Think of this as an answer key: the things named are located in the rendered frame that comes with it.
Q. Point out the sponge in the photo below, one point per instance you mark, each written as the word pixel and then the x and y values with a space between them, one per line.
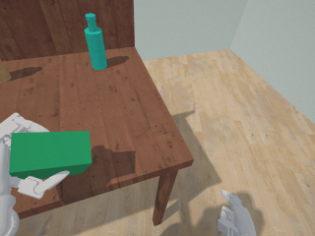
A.
pixel 44 154

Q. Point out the robot right hand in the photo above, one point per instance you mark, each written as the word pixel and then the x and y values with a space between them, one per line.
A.
pixel 236 222

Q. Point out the table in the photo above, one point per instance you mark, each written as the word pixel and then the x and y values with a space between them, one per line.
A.
pixel 53 83

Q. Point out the left robot forearm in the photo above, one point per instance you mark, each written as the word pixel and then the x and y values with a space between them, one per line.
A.
pixel 9 219

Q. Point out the robot left hand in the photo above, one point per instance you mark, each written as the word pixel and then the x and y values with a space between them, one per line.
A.
pixel 31 186

